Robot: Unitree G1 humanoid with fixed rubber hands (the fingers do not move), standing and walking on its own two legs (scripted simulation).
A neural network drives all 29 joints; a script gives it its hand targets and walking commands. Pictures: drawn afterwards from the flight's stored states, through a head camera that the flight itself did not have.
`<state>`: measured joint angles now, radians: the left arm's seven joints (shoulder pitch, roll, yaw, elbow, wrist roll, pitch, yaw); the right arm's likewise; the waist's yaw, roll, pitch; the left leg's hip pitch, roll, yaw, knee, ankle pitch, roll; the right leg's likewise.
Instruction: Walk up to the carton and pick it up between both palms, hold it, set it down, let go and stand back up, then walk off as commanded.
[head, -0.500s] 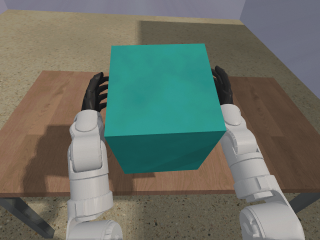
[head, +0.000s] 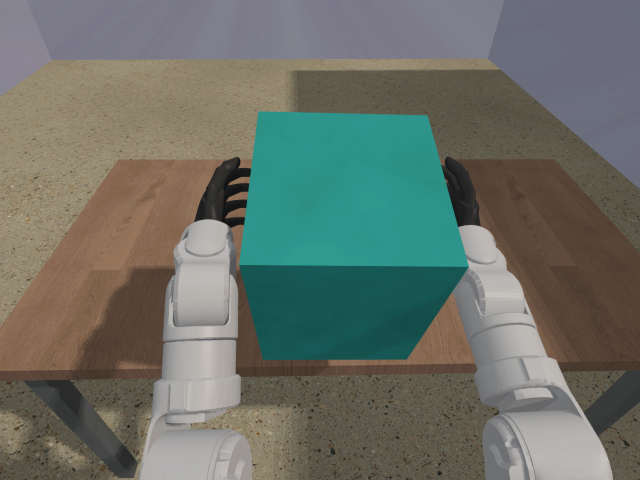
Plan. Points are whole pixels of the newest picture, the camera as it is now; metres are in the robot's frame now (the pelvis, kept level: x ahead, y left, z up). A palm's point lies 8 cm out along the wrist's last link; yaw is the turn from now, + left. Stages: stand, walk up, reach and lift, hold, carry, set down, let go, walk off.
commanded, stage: hold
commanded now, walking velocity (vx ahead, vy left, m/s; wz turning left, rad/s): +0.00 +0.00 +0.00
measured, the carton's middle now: (339, 246) +0.36 -0.01 +0.13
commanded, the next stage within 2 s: set down in 1.26 s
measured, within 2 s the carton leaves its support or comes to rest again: neither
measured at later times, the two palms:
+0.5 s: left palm (216, 210) +0.39 +0.15 +0.17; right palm (441, 198) +0.41 -0.14 +0.17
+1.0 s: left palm (207, 232) +0.36 +0.15 +0.16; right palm (437, 222) +0.38 -0.14 +0.15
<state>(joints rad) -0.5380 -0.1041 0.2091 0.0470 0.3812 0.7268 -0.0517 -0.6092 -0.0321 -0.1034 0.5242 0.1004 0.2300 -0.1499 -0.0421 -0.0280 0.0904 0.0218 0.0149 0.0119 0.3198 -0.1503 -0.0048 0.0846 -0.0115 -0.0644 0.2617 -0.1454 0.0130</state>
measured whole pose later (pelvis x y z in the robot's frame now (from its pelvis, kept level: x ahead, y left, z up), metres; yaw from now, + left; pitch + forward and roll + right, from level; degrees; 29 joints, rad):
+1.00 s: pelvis +0.02 +0.00 +0.00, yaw +0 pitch -10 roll -1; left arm -0.45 -0.09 0.19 -0.12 0.35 0.75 -0.03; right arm -0.58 -0.03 -0.03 0.43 0.16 0.23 -0.18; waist -0.04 -0.05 0.14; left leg 0.00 0.01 0.01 0.31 -0.15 0.00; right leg 0.07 -0.01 -0.06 0.24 -0.15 0.01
